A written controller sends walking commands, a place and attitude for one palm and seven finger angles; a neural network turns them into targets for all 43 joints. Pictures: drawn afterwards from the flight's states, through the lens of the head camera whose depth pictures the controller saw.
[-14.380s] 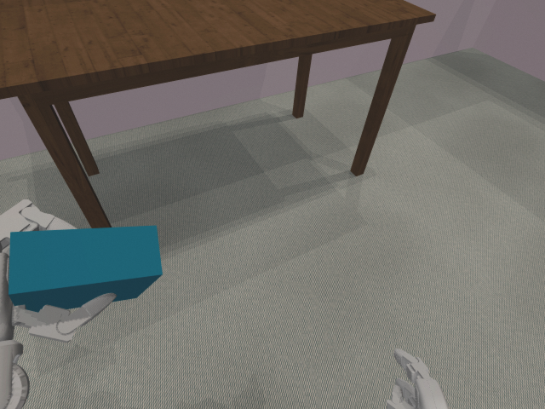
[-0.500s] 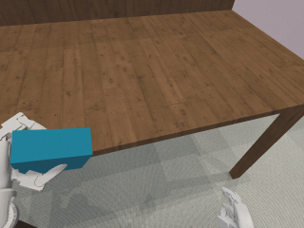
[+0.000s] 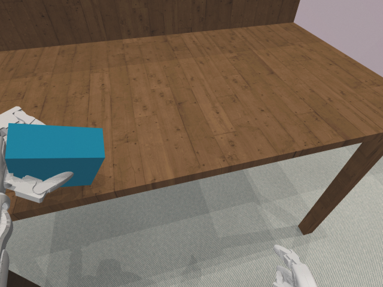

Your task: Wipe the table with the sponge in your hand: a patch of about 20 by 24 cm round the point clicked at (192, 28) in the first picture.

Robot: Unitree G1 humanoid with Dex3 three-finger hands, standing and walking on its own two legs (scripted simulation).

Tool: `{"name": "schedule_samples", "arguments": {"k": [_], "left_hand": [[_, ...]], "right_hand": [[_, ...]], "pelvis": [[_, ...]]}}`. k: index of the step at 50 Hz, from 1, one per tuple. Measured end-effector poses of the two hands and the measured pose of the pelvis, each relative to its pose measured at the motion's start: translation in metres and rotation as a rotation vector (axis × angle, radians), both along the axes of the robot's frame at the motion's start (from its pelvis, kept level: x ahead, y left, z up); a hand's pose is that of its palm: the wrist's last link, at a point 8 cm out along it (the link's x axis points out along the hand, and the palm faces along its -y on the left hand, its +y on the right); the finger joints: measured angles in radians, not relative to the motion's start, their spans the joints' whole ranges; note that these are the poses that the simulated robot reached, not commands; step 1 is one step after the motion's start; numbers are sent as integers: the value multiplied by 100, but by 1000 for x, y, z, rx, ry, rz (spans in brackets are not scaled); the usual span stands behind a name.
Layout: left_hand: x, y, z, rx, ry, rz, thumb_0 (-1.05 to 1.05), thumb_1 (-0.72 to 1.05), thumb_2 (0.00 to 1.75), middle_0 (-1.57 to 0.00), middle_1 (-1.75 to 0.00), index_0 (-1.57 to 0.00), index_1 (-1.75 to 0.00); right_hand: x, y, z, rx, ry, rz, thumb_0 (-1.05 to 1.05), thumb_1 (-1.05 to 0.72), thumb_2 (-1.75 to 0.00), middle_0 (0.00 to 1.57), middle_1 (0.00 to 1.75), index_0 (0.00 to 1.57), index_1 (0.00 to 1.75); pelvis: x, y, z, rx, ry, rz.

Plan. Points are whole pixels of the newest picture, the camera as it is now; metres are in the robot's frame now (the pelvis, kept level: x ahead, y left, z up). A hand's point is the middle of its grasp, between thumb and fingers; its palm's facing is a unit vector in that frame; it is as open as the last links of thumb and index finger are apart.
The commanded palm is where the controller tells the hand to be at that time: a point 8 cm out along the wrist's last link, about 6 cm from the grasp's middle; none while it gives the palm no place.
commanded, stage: turn the palm down, sponge in hand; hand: left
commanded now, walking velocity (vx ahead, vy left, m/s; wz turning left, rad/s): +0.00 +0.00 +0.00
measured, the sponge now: (70, 159) +0.27 +0.24 +0.17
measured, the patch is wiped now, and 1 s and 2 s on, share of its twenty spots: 0.00 0.00 0.00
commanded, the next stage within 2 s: none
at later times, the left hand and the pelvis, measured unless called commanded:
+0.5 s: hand (64, 188) +0.21 +0.22 +0.18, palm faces +0.33 -0.56 -0.76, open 9.6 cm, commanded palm +0.16 +0.27 +0.23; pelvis -0.01 -0.05 -0.01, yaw +2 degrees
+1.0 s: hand (35, 166) +0.21 +0.25 +0.22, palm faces +0.36 -0.29 -0.88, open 9.6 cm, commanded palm +0.17 +0.27 +0.27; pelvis -0.01 -0.02 +0.00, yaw +1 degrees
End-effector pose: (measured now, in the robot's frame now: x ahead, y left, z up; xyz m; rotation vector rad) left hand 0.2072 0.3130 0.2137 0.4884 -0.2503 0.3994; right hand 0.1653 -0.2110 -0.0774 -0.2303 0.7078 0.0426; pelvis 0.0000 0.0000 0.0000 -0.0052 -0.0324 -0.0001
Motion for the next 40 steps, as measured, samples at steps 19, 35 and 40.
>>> {"name": "schedule_samples", "arguments": {"k": [19, 35, 40], "left_hand": [[-50, -33, -6, 251, 238, 209, -1, -44, 103, -79, -136, -79, -136], [-35, -43, 30, 467, 256, 218, -1, -44, 103, -79, -136, -79, -136], [-31, -39, 20, 499, 370, 211, -1, -44, 103, -78, -136, -79, -136]], "right_hand": [[31, -38, -8, -20, -51, 10, 1, -91, -90, 20, 30, 20, 30], [31, -56, -9, -8, -50, -76, 1, -91, -90, 20, 30, 20, 30], [33, -50, -9, -17, -53, -65, 1, -91, -90, 20, 30, 20, 30]], "pelvis": [[-13, -42, -8, 2, -31, 51], [-3, -44, -7, 9, -45, 23], [-8, -36, -6, 9, -48, 24]]}}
